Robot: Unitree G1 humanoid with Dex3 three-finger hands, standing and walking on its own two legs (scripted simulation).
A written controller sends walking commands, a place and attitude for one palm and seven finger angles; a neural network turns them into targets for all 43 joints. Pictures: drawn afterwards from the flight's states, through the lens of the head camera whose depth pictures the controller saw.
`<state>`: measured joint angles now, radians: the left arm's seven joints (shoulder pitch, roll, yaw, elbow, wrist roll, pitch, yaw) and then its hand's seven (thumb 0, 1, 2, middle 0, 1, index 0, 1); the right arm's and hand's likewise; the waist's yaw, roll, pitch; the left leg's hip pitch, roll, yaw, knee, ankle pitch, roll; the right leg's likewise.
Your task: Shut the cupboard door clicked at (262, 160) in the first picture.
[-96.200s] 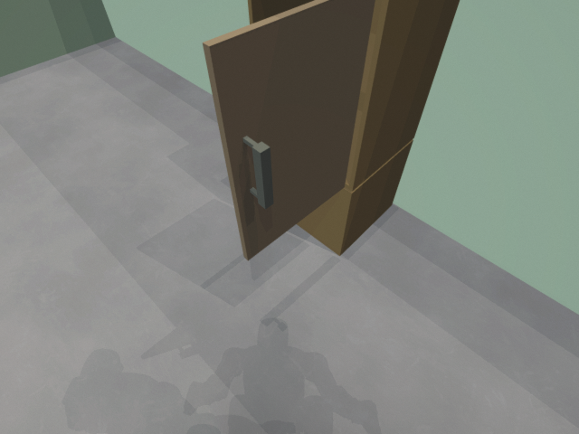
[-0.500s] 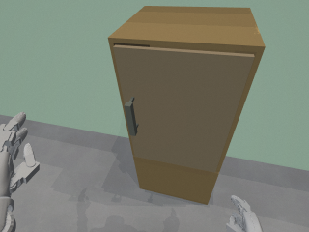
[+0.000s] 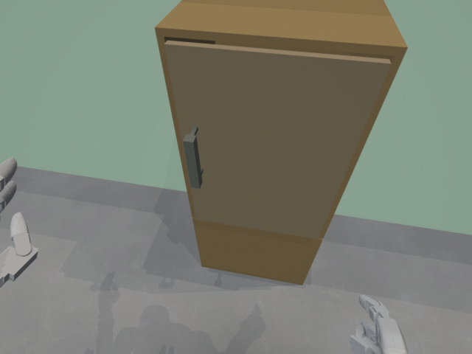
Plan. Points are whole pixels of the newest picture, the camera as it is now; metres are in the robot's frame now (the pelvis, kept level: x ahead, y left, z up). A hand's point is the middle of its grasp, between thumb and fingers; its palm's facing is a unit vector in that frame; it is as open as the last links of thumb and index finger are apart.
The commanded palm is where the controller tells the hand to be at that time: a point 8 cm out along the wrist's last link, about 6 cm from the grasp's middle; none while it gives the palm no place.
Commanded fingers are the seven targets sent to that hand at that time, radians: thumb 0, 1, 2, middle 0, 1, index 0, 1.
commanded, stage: step back with the hand held close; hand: left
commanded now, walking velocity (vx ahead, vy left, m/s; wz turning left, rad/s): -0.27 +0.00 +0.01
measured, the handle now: (195, 157) +0.56 +0.14 -0.02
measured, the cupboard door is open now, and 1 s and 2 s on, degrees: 0 0 0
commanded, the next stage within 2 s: stop stepping back and stand still in 1.16 s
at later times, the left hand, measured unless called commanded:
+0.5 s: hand (2, 299) +0.15 +0.26 +0.16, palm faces +0.44 -0.79 -0.43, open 7.4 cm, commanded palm +0.08 +0.30 +0.18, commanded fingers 0.00 0.90 0.90 -0.20 -0.30 -0.20 -0.30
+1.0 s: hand out of the picture +0.08 +0.29 +0.17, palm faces +0.48 -0.75 -0.46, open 7.4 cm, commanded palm +0.01 +0.31 +0.18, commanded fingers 0.00 0.90 0.90 -0.20 -0.30 -0.20 -0.30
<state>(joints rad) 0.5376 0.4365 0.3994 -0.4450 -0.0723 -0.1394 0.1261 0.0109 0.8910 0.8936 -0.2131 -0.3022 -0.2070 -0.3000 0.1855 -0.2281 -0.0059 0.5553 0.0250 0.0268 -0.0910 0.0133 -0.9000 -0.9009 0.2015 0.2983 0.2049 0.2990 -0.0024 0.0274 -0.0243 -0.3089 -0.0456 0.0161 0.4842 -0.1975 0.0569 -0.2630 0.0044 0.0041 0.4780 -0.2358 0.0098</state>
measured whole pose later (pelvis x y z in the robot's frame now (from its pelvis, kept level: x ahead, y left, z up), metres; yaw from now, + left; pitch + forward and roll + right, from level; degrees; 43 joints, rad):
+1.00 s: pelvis -0.11 +0.01 -0.01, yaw +3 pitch +2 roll -3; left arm 0.52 0.47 0.47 -0.49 -0.04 -0.26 0.15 0.01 0.89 0.89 -0.22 -0.30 -0.21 -0.30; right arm 0.19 -0.20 -0.03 0.62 0.00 -0.03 -0.09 0.01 -0.90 -0.90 0.20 0.30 0.21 0.30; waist -0.01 -0.03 -0.03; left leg -0.45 -0.01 -0.02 0.59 -0.18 0.05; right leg -0.39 0.06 0.05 0.64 -0.25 0.03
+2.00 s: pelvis -0.27 +0.00 -0.01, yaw +0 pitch -2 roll -3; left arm 0.51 0.36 0.38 -0.38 -0.05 -0.17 0.16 0.01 0.89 0.89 -0.21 -0.30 -0.21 -0.30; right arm 0.26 -0.21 0.01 0.68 0.00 -0.08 -0.08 0.01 -0.90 -0.90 0.20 0.30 0.21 0.30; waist 0.02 0.04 -0.06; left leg -0.37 -0.01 -0.03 0.56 -0.14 0.03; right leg -0.11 0.04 -0.03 0.48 -0.33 0.00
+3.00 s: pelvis -0.25 -0.01 +0.00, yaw +0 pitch -3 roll +0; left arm 0.35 0.15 0.00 1.12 0.02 0.00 0.03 0.00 0.91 0.89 -0.20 -0.30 -0.19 -0.30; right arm 0.25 -0.17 0.00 1.10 -0.02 0.01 -0.03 0.01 -0.91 -0.90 0.20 0.30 0.20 0.30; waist -0.01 0.01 0.00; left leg -0.28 -0.03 -0.02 0.44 -0.11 0.02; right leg -0.05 0.04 0.00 0.44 -0.34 -0.03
